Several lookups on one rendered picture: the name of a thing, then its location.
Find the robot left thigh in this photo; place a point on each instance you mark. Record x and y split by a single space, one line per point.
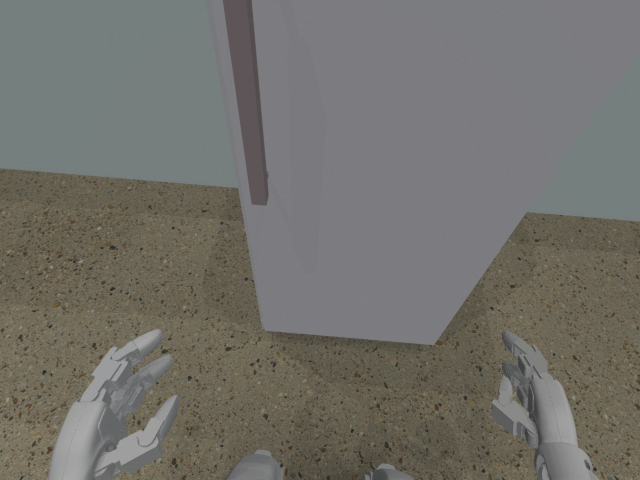
256 467

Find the handle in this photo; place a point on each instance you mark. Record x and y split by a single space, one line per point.
241 37

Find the robot right hand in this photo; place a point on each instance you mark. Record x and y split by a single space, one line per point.
543 396

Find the robot left hand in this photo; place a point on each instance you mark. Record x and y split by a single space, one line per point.
91 424

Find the fridge door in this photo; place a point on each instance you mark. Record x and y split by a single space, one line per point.
404 141

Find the right robot forearm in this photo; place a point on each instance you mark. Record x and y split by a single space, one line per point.
562 461

